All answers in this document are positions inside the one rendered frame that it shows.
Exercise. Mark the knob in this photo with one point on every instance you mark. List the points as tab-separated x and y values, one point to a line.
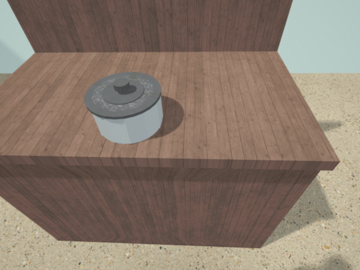
121	84

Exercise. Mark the table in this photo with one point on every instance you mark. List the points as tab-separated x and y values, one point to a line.
238	144

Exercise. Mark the lid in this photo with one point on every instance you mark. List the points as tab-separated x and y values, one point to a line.
103	101

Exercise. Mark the pot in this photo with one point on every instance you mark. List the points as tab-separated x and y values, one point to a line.
134	129

